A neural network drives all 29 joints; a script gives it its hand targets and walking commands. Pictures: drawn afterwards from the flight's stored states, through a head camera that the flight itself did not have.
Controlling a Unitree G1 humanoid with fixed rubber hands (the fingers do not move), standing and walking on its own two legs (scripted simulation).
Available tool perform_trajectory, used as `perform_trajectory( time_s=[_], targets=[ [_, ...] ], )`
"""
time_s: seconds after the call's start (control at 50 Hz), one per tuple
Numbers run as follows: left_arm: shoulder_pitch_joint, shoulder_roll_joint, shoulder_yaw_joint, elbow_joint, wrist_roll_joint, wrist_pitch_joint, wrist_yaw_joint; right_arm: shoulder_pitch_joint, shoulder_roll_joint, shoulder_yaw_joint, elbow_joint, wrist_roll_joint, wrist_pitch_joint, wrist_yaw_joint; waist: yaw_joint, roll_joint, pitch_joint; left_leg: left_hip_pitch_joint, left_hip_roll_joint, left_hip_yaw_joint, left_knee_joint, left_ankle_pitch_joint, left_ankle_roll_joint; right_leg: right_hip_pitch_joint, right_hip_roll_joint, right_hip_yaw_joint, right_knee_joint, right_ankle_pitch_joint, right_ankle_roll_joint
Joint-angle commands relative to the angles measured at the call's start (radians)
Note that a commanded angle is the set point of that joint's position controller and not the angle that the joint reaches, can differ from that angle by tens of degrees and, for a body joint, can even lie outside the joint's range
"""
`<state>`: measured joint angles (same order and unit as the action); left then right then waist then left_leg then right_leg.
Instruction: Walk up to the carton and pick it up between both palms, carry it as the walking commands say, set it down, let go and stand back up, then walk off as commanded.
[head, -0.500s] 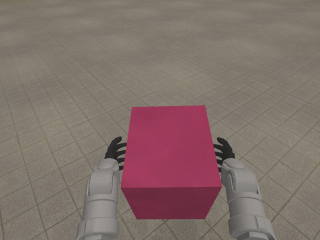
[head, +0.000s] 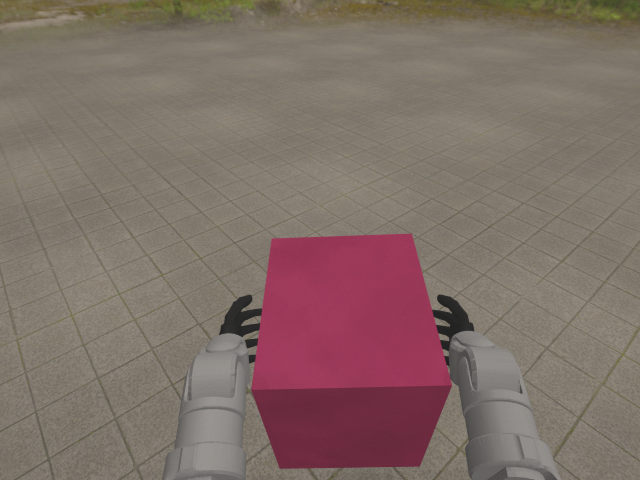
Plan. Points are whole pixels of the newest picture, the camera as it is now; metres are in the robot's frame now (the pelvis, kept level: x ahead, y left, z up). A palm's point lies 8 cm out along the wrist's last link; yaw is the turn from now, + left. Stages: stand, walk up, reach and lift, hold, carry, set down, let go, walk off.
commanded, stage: reach and lift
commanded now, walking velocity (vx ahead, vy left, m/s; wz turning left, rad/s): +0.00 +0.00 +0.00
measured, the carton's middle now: (345, 351) +0.33 +0.00 -0.01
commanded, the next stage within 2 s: hold in 0.34 s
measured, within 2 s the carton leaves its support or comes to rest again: neither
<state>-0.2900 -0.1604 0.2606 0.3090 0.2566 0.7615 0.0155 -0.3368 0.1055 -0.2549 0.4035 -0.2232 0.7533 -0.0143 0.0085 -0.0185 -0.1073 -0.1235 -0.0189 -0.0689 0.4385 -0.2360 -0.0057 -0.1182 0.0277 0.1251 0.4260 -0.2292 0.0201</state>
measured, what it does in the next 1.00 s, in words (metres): stands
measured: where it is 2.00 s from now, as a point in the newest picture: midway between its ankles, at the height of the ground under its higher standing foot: outside the picture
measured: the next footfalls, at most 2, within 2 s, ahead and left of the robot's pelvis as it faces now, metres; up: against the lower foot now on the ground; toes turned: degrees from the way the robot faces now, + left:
right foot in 1.78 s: -0.10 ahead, -0.02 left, +0.00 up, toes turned -1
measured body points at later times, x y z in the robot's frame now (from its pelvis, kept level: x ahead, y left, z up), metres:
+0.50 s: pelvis -0.03 -0.02 +0.00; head -0.07 +0.00 +0.45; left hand +0.25 +0.15 +0.03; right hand +0.27 -0.15 +0.04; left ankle +0.01 +0.12 -0.74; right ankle +0.01 -0.14 -0.74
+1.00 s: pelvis -0.01 +0.01 +0.00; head -0.08 +0.02 +0.44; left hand +0.28 +0.16 +0.04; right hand +0.28 -0.15 +0.04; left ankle +0.01 +0.12 -0.74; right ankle +0.01 -0.14 -0.74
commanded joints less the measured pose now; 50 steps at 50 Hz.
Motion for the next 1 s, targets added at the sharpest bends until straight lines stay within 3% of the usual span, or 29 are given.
perform_trajectory(
  time_s=[0.0, 0.06, 0.08, 0.1, 0.12, 0.16, 0.22, 0.24, 0.26, 0.32, 0.36, 0.4, 0.46, 0.5, 0.64, 0.68, 0.72, 0.84, 0.92, 0.98],
  targets=[
    [-0.48, -0.975, -0.659, -0.2, -0.289, -0.01, -0.252, -0.44, 1.013, 0.62, -0.238, 0.29, -0.026, 0.292, -0.009, 0.03, -0.194, 0.161, -0.065, 0.001, -0.087, 0.472, -0.017, 0.097, 0.079, -0.028, -0.089, 0.443, -0.001],
    [-0.441, -0.968, -0.73, -0.336, -0.331, -0.013, -0.257, -0.429, 1.006, 0.708, -0.418, 0.32, -0.038, 0.26, -0.021, 0.043, -0.26, 0.196, -0.081, -0.011, -0.081, 0.561, -0.018, 0.152, 0.074, -0.024, -0.08, 0.578, 0.01],
    [-0.423, -0.968, -0.746, -0.365, -0.341, -0.018, -0.255, -0.452, 0.999, 0.743, -0.486, 0.326, -0.042, 0.247, -0.018, 0.015, -0.287, 0.204, -0.081, -0.018, -0.08, 0.589, -0.016, 0.171, 0.074, -0.023, -0.076, 0.609, 0.018],
    [-0.436, -0.95, -0.761, -0.406, -0.35, -0.022, -0.253, -0.466, 1.003, 0.761, -0.525, 0.337, -0.044, 0.238, -0.015, 0.023, -0.312, 0.206, -0.085, -0.021, -0.076, 0.59, -0.013, 0.182, 0.07, -0.02, -0.069, 0.623, 0.021],
    [-0.442, -0.929, -0.78, -0.457, -0.366, -0.023, -0.252, -0.424, 1.005, 0.772, -0.529, 0.339, -0.04, 0.229, -0.025, 0.024, -0.314, 0.202, -0.092, -0.014, -0.075, 0.563, -0.011, 0.19, 0.067, -0.02, -0.068, 0.631, 0.023],
    [-0.405, -0.895, -0.782, -0.481, -0.367, -0.029, -0.251, -0.429, 0.987, 0.796, -0.589, 0.343, -0.042, 0.214, -0.013, -0.017, -0.327, 0.179, -0.091, -0.018, -0.075, 0.525, -0.002, 0.211, 0.065, -0.025, -0.058, 0.613, 0.03],
    [-0.351, -0.836, -0.767, -0.484, -0.351, -0.037, -0.247, -0.364, 0.972, 0.79, -0.559, 0.322, -0.036, 0.204, -0.004, -0.053, -0.315, 0.156, -0.096, -0.011, -0.077, 0.456, 0.008, 0.224, 0.059, -0.024, -0.057, 0.559, 0.033],
    [-0.368, -0.811, -0.773, -0.484, -0.34, -0.044, -0.245, -0.348, 0.966, 0.782, -0.536, 0.313, -0.034, 0.207, 0.006, -0.045, -0.285, 0.147, -0.095, -0.003, -0.078, 0.395, 0.011, 0.188, 0.062, -0.026, -0.066, 0.472, 0.029],
    [-0.383, -0.805, -0.772, -0.471, -0.346, -0.047, -0.245, -0.339, 0.953, 0.782, -0.524, 0.311, -0.038, 0.204, -0.005, -0.046, -0.272, 0.129, -0.096, -0.004, -0.081, 0.359, 0.016, 0.185, 0.06, -0.027, -0.066, 0.438, 0.026],
    [-0.374, -0.762, -0.717, -0.357, -0.299, -0.049, -0.249, -0.354, 0.927, 0.732, -0.433, 0.288, -0.038, 0.211, 0.018, -0.028, -0.158, 0.074, -0.096, 0.011, -0.094, 0.195, 0.022, 0.124, 0.051, -0.027, -0.089, 0.236, 0.016],
    [-0.462, -0.768, -0.694, -0.303, -0.29, -0.052, -0.258, -0.426, 0.937, 0.69, -0.372, 0.273, -0.042, 0.215, 0.018, 0.0, -0.11, 0.031, -0.101, 0.022, -0.092, 0.063, 0.027, 0.078, 0.045, -0.021, -0.097, 0.069, 0.007],
    [-0.493, -0.772, -0.654, -0.223, -0.269, -0.057, -0.261, -0.495, 0.945, 0.664, -0.316, 0.268, -0.044, 0.224, 0.029, -0.012, -0.053, -0.001, -0.099, 0.027, -0.096, -0.061, 0.029, 0.024, 0.041, -0.031, -0.103, -0.083, 0.007],
    [-0.62, -0.819, -0.672, -0.196, -0.292, -0.069, -0.276, -0.547, 0.978, 0.625, -0.231, 0.269, -0.06, 0.244, 0.004, 0.031, -0.066, 0.01, -0.092, 0.022, -0.085, -0.13, 0.02, -0.018, 0.039, -0.036, -0.101, -0.158, -0.007],
    [-0.716, -0.882, -0.712, -0.217, -0.328, -0.077, -0.279, -0.585, 1.008, 0.621, -0.198, 0.279, -0.071, 0.256, -0.022, 0.06, -0.126, 0.028, -0.081, 0.023, -0.069, -0.118, 0.008, -0.028, 0.043, -0.042, -0.081, -0.142, -0.018],
    [-0.738, -1.01, -0.723, -0.185, -0.353, -0.069, -0.276, -0.727, 1.031, 0.654, -0.283, 0.324, -0.084, 0.273, -0.033, 0.08, -0.261, 0.023, -0.054, -0.006, -0.057, -0.042, -0.001, 0.014, 0.061, -0.064, -0.024, -0.036, -0.024],
    [-0.694, -1.032, -0.713, -0.167, -0.349, -0.065, -0.272, -0.739, 1.014, 0.668, -0.327, 0.33, -0.083, 0.277, -0.03, 0.067, -0.282, 0.025, -0.046, -0.023, -0.057, -0.012, 0.0, 0.034, 0.062, -0.066, -0.018, -0.009, -0.024],
    [-0.65, -1.034, -0.693, -0.12, -0.339, -0.06, -0.27, -0.73, 0.993, 0.675, -0.327, 0.321, -0.075, 0.283, -0.024, 0.018, -0.247, 0.024, -0.047, -0.017, -0.06, -0.003, 0.0, 0.024, 0.069, -0.081, -0.024, -0.012, -0.019],
    [-0.554, -0.991, -0.637, -0.1, -0.291, -0.038, -0.259, -0.58, 0.985, 0.632, -0.222, 0.275, -0.028, 0.3, -0.005, -0.03, -0.135, 0.031, -0.047, -0.009, -0.085, 0.063, 0.0, 0.011, 0.075, -0.077, -0.057, 0.017, -0.018],
    [-0.517, -0.975, -0.651, -0.142, -0.284, -0.025, -0.255, -0.499, 0.985, 0.624, -0.229, 0.271, -0.023, 0.302, -0.007, 0.01, -0.125, 0.055, -0.055, -0.003, -0.096, 0.154, -0.002, 0.044, 0.076, -0.062, -0.069, 0.11, -0.021],
    [-0.494, -0.977, -0.7, -0.235, -0.299, -0.024, -0.247, -0.458, 0.992, 0.658, -0.29, 0.297, -0.027, 0.3, -0.006, 0.058, -0.176, 0.105, -0.051, -0.006, -0.092, 0.273, -0.011, 0.054, 0.081, -0.053, -0.07, 0.192, -0.019]
  ],
)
